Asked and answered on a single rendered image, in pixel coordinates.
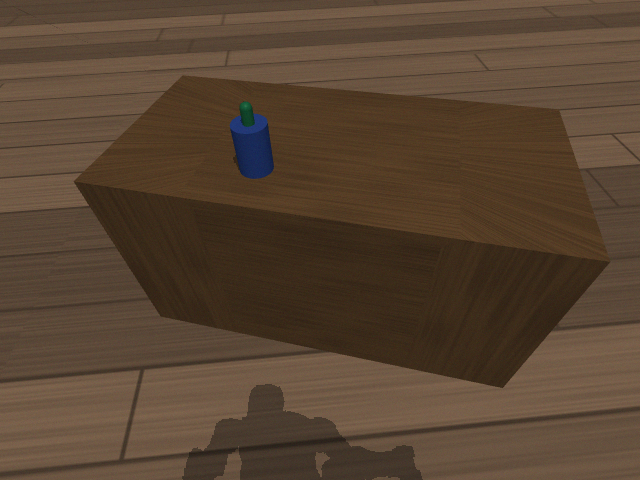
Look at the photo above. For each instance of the bottle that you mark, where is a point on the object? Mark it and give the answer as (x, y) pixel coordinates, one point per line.
(252, 144)

